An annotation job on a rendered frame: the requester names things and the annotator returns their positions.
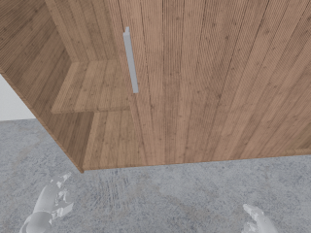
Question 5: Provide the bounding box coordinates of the wardrobe door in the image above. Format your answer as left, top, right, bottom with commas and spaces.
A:
285, 121, 311, 150
107, 0, 311, 166

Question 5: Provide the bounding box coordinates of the robot left hand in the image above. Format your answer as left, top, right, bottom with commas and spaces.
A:
32, 170, 74, 220

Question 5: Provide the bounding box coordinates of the robot right hand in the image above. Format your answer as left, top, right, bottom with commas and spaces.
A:
241, 204, 278, 233

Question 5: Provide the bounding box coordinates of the handle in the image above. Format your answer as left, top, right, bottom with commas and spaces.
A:
122, 26, 139, 93

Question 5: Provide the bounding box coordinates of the robot left forearm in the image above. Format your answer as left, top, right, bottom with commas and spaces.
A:
19, 212, 53, 233

